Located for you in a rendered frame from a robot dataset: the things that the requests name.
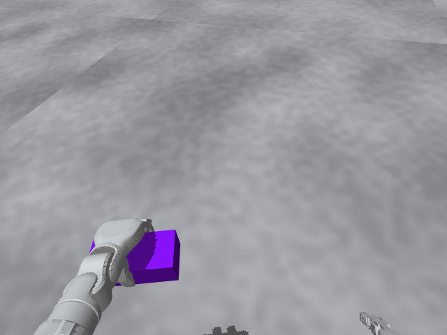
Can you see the left robot hand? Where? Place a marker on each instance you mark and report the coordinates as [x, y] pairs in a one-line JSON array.
[[125, 233]]

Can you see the carton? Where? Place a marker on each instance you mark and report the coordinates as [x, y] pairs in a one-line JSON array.
[[155, 258]]

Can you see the right robot hand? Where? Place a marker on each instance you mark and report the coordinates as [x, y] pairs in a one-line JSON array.
[[377, 325]]

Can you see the left robot arm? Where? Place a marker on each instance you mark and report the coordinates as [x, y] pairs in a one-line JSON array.
[[79, 310]]

